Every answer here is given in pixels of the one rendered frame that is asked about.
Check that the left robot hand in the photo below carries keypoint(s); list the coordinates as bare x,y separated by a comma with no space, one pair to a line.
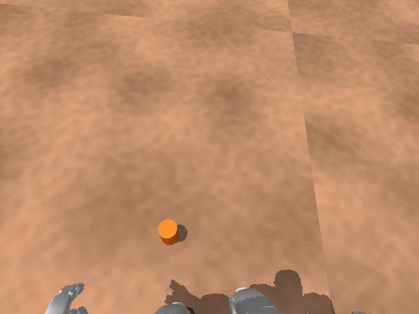
60,304

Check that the can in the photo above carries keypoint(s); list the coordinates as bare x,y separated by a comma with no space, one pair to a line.
168,232

